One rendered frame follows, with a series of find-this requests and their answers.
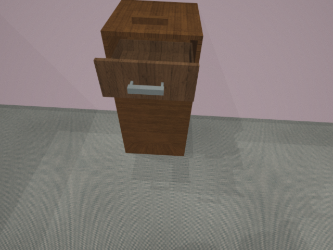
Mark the drawer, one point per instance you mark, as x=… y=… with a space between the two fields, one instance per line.
x=149 y=63

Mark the cabinet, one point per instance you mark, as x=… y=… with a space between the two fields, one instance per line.
x=151 y=126

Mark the handle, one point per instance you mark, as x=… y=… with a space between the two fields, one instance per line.
x=145 y=89
x=151 y=20

